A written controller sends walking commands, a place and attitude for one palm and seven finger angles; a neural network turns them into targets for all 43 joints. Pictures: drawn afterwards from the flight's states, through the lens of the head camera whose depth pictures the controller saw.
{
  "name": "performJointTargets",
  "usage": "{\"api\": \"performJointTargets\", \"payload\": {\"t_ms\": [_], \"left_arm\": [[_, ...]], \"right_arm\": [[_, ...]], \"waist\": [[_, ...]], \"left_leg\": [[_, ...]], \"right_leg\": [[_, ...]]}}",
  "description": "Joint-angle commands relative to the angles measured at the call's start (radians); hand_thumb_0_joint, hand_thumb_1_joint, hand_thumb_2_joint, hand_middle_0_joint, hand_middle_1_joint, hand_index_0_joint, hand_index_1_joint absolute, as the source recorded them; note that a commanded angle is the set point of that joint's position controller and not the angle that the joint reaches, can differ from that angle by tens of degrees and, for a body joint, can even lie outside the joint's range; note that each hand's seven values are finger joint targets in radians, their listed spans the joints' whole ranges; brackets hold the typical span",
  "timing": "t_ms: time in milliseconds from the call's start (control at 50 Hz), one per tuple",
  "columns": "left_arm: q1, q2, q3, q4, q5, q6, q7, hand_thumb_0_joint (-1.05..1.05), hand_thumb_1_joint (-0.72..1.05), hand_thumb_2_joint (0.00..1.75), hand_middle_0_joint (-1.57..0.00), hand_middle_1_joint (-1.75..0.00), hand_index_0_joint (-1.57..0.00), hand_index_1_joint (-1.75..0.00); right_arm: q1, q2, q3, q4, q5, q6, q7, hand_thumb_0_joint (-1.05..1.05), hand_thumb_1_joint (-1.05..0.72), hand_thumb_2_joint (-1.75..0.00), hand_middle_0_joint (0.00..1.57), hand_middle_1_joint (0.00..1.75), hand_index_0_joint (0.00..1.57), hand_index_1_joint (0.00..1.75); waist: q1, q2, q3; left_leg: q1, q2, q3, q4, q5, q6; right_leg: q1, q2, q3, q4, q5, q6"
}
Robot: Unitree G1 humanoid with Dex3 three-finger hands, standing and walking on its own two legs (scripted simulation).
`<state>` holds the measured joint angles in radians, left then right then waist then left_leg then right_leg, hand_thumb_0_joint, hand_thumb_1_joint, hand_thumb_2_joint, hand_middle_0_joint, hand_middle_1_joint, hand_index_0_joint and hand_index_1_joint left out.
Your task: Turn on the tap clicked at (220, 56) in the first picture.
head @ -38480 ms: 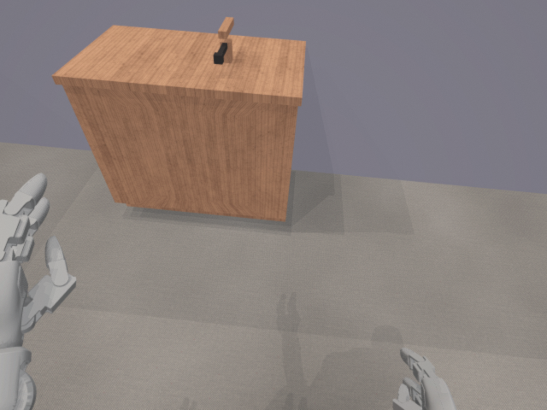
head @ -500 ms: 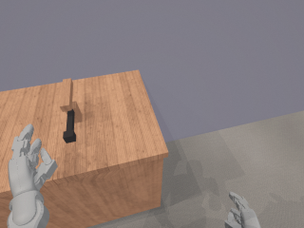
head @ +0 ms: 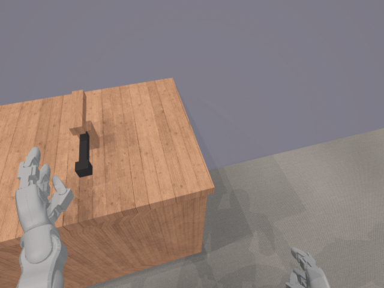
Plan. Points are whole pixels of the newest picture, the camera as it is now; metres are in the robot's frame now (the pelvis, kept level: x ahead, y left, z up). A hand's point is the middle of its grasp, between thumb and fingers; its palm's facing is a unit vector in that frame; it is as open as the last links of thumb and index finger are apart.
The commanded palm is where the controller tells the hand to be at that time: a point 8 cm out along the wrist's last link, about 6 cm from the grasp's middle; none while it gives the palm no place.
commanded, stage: reach beside the lever's end, fingers flat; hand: left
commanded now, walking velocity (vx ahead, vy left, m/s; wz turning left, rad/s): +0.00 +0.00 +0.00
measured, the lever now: (83, 168) +0.35 +0.28 +0.03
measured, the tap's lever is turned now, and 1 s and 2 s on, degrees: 0 0 10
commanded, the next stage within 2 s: push the lever round in 0.92 s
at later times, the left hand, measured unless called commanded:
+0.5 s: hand (67, 180) +0.31 +0.30 +0.04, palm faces +0.57 -0.81 -0.11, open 7.8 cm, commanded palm +0.27 +0.33 +0.03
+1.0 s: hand (62, 184) +0.31 +0.31 +0.02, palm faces +0.56 -0.82 -0.10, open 7.9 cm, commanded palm +0.27 +0.35 +0.03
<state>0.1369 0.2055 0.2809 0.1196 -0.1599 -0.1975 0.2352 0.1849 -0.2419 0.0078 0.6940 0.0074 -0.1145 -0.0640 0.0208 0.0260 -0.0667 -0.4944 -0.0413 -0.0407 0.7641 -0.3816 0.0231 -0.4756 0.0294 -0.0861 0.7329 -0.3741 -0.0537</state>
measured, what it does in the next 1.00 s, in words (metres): stands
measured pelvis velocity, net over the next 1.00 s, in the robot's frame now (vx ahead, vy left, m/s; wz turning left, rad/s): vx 0.00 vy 0.01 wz -0.02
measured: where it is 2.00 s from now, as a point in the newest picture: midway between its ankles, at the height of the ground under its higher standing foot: outside the picture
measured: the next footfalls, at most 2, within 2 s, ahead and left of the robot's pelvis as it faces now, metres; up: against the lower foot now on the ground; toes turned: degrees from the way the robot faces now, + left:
none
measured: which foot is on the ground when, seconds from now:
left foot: down 0.00-1.00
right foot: down 0.00-1.00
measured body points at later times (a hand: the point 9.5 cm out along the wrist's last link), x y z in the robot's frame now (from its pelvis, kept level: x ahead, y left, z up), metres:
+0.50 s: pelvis -0.01 +0.00 -0.01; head +0.05 +0.00 +0.43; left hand +0.28 +0.34 +0.05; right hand +0.13 -0.26 -0.12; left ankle +0.00 +0.10 -0.71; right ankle +0.00 -0.08 -0.71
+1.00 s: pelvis +0.00 +0.01 -0.02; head +0.05 +0.02 +0.43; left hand +0.27 +0.35 +0.03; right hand +0.12 -0.25 -0.13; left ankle +0.00 +0.10 -0.71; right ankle +0.00 -0.08 -0.71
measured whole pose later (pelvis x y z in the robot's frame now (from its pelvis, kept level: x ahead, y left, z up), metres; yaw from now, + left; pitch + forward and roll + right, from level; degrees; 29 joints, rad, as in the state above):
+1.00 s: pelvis +0.00 +0.01 -0.02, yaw -1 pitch +13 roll -2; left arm -0.06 0.28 0.43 0.45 -0.17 -0.35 0.15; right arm 0.23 -0.25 -0.01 0.70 0.00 -0.06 -0.05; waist -0.01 0.02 -0.11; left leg -0.69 -0.03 -0.03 0.92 -0.44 0.04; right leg -0.66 0.04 -0.08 0.85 -0.41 -0.04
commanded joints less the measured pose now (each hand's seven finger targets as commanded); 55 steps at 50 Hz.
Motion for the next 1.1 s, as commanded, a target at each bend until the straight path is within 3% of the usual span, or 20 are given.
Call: {"api": "performJointTargets", "payload": {"t_ms": [0, 20, 120, 200, 220, 260, 280, 300, 340, 400, 420, 540, 600, 660, 700, 860, 900, 920, 1000, 1080], "left_arm": [[-0.221, 0.231, 0.107, -0.172, 0.022, -0.100, 0.015, 0.00, 0.90, 0.90, -0.16, -0.19, -0.16, -0.19], [-0.241, 0.197, 0.078, -0.168, 0.017, -0.106, 0.012, 0.00, 0.90, 0.90, -0.16, -0.18, -0.16, -0.18], [-0.267, 0.235, 0.125, -0.063, 0.005, -0.115, -0.004, 0.00, 0.90, 0.90, -0.16, -0.17, -0.16, -0.17], [-0.308, 0.274, 0.158, -0.024, 0.009, -0.139, -0.013, 0.00, 0.90, 0.90, -0.15, -0.16, -0.15, -0.16], [-0.328, 0.248, 0.137, -0.021, 0.004, -0.148, -0.017, 0.00, 0.90, 0.90, -0.15, -0.16, -0.15, -0.16], [-0.340, 0.277, 0.165, 0.026, -0.001, -0.158, -0.027, 0.00, 0.90, 0.90, -0.15, -0.15, -0.15, -0.15], [-0.346, 0.269, 0.156, 0.040, -0.003, -0.162, -0.035, 0.00, 0.90, 0.90, -0.15, -0.15, -0.15, -0.15], [-0.361, 0.320, 0.198, 0.062, 0.005, -0.166, -0.034, 0.00, 0.90, 0.90, -0.15, -0.15, -0.15, -0.15], [-0.430, 0.288, 0.160, 0.067, 0.002, -0.180, -0.047, 0.00, 0.90, 0.90, -0.15, -0.15, -0.15, -0.15], [-0.459, 0.358, 0.215, 0.125, 0.007, -0.191, -0.050, 0.00, 0.90, 0.90, -0.15, -0.15, -0.15, -0.15], [-0.490, 0.320, 0.178, 0.115, 0.005, -0.199, -0.057, 0.00, 0.90, 0.90, -0.15, -0.15, -0.15, -0.15], [-0.442, 0.361, 0.228, 0.178, 0.000, -0.213, -0.068, 0.00, 0.90, 0.90, -0.15, -0.15, -0.15, -0.15], [-0.437, 0.385, 0.250, 0.206, -0.003, -0.201, -0.071, 0.00, 0.90, 0.90, -0.15, -0.15, -0.15, -0.15], [-0.450, 0.393, 0.263, 0.170, -0.011, -0.210, -0.075, 0.00, 0.90, 0.90, -0.15, -0.15, -0.15, -0.15], [-0.416, 0.394, 0.267, 0.137, -0.004, -0.223, -0.077, 0.00, 0.90, 0.90, -0.15, -0.15, -0.15, -0.15], [-0.378, 0.297, 0.187, 0.107, -0.025, -0.228, -0.097, 0.00, 0.90, 0.90, -0.15, -0.15, -0.15, -0.15], [-0.392, 0.332, 0.216, 0.122, -0.017, -0.226, -0.086, 0.00, 0.90, 0.90, -0.15, -0.15, -0.15, -0.15], [-0.416, 0.307, 0.191, 0.109, -0.016, -0.228, -0.084, 0.00, 0.90, 0.90, -0.15, -0.15, -0.15, -0.15], [-0.503, 0.375, 0.230, 0.105, 0.009, -0.237, -0.062, 0.00, 0.90, 0.90, -0.15, -0.15, -0.15, -0.15], [-0.446, 0.298, 0.161, 0.075, 0.012, -0.239, -0.062, 0.00, 0.90, 0.90, -0.15, -0.15, -0.15, -0.15]], "right_arm": [[-0.067, -0.136, -0.052, -0.129, 0.000, -0.041, -0.017, 0.00, -0.90, -0.90, 0.20, 0.30, 0.20, 0.30], [-0.065, -0.131, -0.052, -0.134, -0.002, -0.040, -0.013, 0.00, -0.90, -0.90, 0.20, 0.30, 0.20, 0.30], [-0.053, -0.135, -0.052, -0.131, 0.003, -0.025, -0.013, 0.00, -0.90, -0.90, 0.20, 0.30, 0.20, 0.30], [-0.042, -0.141, -0.055, -0.121, 0.001, -0.022, -0.015, 0.00, -0.90, -0.90, 0.20, 0.30, 0.20, 0.30], [-0.035, -0.139, -0.054, -0.125, -0.001, -0.021, -0.012, 0.00, -0.90, -0.90, 0.20, 0.30, 0.20, 0.30], [-0.032, -0.144, -0.057, -0.119, 0.001, -0.020, -0.013, 0.00, -0.90, -0.90, 0.20, 0.30, 0.20, 0.30], [-0.031, -0.145, -0.057, -0.121, 0.001, -0.019, -0.012, 0.00, -0.90, -0.90, 0.20, 0.30, 0.20, 0.30], [-0.026, -0.149, -0.057, -0.110, 0.002, -0.015, -0.016, 0.00, -0.90, -0.90, 0.20, 0.30, 0.20, 0.30], [-0.023, -0.147, -0.057, -0.110, 0.001, -0.017, -0.014, 0.00, -0.90, -0.90, 0.20, 0.30, 0.20, 0.30], [-0.009, -0.155, -0.057, -0.098, -0.001, -0.010, -0.018, 0.00, -0.90, -0.90, 0.20, 0.30, 0.20, 0.30], [-0.007, -0.152, -0.058, -0.105, -0.001, -0.009, -0.015, 0.00, -0.90, -0.90, 0.20, 0.30, 0.20, 0.30], [0.020, -0.161, -0.066, -0.108, -0.005, 0.003, -0.004, 0.00, -0.90, -0.90, 0.20, 0.30, 0.20, 0.30], [0.022, -0.165, -0.063, -0.111, -0.001, 0.018, -0.005, 0.00, -0.90, -0.90, 0.20, 0.30, 0.20, 0.30], [0.031, -0.163, -0.065, -0.119, -0.004, 0.021, -0.001, 0.00, -0.90, -0.90, 0.20, 0.30, 0.20, 0.30], [0.038, -0.161, -0.069, -0.118, -0.006, 0.023, 0.002, 0.00, -0.90, -0.90, 0.20, 0.30, 0.20, 0.30], [0.031, -0.163, -0.074, -0.117, -0.002, 0.015, 0.007, 0.00, -0.90, -0.90, 0.20, 0.30, 0.20, 0.30], [0.028, -0.165, -0.073, -0.107, -0.001, 0.016, 0.001, 0.00, -0.90, -0.90, 0.20, 0.30, 0.20, 0.30], [0.025, -0.162, -0.070, -0.114, -0.002, 0.016, 0.000, 0.00, -0.90, -0.90, 0.20, 0.30, 0.20, 0.30], [0.017, -0.162, -0.066, -0.103, -0.007, 0.019, -0.009, 0.00, -0.90, -0.90, 0.20, 0.30, 0.20, 0.30], [0.022, -0.156, -0.070, -0.114, -0.013, 0.015, 0.000, 0.00, -0.90, -0.90, 0.20, 0.30, 0.20, 0.30]], "waist": [[-0.006, 0.051, -0.210], [-0.014, 0.043, -0.222], [-0.013, 0.007, -0.215], [-0.012, 0.047, -0.224], [-0.020, 0.020, -0.246], [-0.024, -0.005, -0.243], [-0.024, 0.004, -0.240], [-0.021, 0.016, -0.234], [-0.034, 0.038, -0.246], [-0.032, 0.038, -0.261], [-0.043, 0.035, -0.276], [-0.020, 0.042, -0.325], [-0.022, 0.022, -0.299], [-0.021, 0.040, -0.335], [-0.015, 0.075, -0.348], [-0.039, 0.068, -0.300], [-0.041, 0.043, -0.273], [-0.045, 0.046, -0.280], [-0.044, 0.085, -0.293], [-0.037, 0.113, -0.355]], "left_leg": [[0.063, 0.022, -0.030, -0.089, 0.259, -0.021], [0.070, 0.020, -0.030, -0.086, 0.272, -0.022], [0.015, 0.019, -0.023, -0.074, 0.243, -0.014], [0.003, 0.019, -0.019, -0.055, 0.234, -0.008], [0.002, 0.018, -0.022, -0.053, 0.240, -0.008], [-0.023, 0.019, -0.018, -0.039, 0.228, -0.002], [-0.035, 0.018, -0.014, -0.034, 0.214, 0.000], [-0.049, 0.020, -0.016, -0.031, 0.195, 0.001], [-0.045, 0.019, -0.017, -0.022, 0.186, 0.001], [-0.076, 0.020, -0.019, -0.005, 0.173, 0.006], [-0.065, 0.020, -0.018, -0.001, 0.184, 0.006], [-0.080, 0.022, -0.018, 0.021, 0.227, 0.002], [-0.112, 0.024, -0.014, 0.017, 0.207, 0.008], [-0.100, 0.024, -0.012, 0.022, 0.239, 0.008], [-0.071, 0.030, -0.017, 0.024, 0.288, 0.001], [-0.041, 0.038, -0.038, 0.021, 0.284, -0.016], [-0.062, 0.040, -0.044, 0.018, 0.249, -0.016], [-0.058, 0.036, -0.043, 0.016, 0.243, -0.015], [-0.060, 0.037, -0.049, 0.020, 0.204, -0.018], [0.019, 0.044, -0.059, 0.025, 0.328, -0.042]], "right_leg": [[0.080, -0.023, 0.063, -0.085, 0.219, 0.020], [0.082, -0.025, 0.060, -0.078, 0.235, 0.022], [0.079, -0.023, 0.066, -0.072, 0.234, 0.026], [0.062, -0.021, 0.075, -0.064, 0.231, 0.024], [0.068, -0.021, 0.072, -0.055, 0.241, 0.027], [0.059, -0.020, 0.078, -0.051, 0.243, 0.029], [0.050, -0.021, 0.079, -0.049, 0.231, 0.031], [0.043, -0.021, 0.084, -0.048, 0.211, 0.029], [0.022, -0.021, 0.083, -0.038, 0.200, 0.029], [0.016, -0.021, 0.090, -0.026, 0.190, 0.029], [0.010, -0.021, 0.087, -0.018, 0.202, 0.031], [0.014, -0.013, 0.086, 0.010, 0.239, 0.028], [0.019, -0.012, 0.089, 0.004, 0.229, 0.032], [0.036, -0.010, 0.091, 0.013, 0.262, 0.032], [0.031, -0.006, 0.083, 0.024, 0.286, 0.027], [-0.047, 0.001, 0.062, 0.024, 0.225, 0.025], [-0.057, 0.001, 0.061, 0.022, 0.196, 0.025], [-0.060, -0.001, 0.060, 0.024, 0.192, 0.026], [-0.076, -0.002, 0.065, 0.030, 0.150, 0.022], [-0.071, 0.005, 0.054, 0.042, 0.204, 0.018]]}}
